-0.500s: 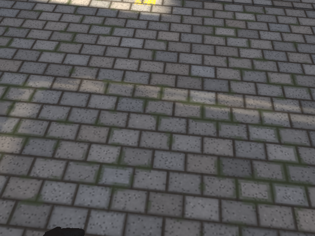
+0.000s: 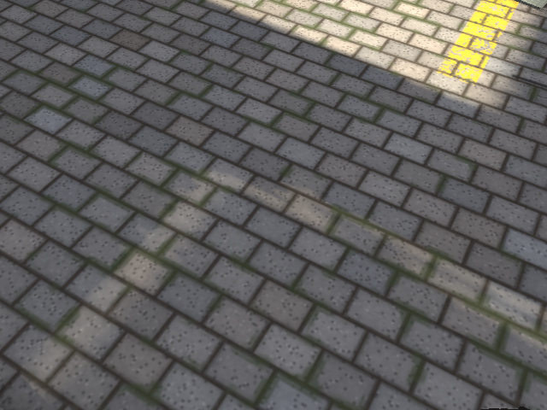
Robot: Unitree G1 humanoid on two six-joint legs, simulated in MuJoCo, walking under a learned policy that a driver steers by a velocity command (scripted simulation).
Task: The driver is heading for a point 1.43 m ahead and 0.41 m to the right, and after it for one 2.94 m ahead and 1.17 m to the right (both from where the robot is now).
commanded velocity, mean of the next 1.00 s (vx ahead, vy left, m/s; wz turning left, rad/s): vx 0.28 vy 0.00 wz -0.35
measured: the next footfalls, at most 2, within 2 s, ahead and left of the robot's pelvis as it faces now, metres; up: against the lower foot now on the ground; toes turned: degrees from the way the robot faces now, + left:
left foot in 0.06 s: +0.17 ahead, +0.12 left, +0.00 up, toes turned +5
right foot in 0.48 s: +0.46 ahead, -0.05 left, -0.06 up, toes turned -9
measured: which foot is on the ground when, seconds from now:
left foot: up 0.00-0.04, down 0.06-0.48, up 0.50-0.90, down 0.92-1.00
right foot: down 0.00-0.10, up 0.12-0.46, down 0.48-0.92, up 0.94-1.00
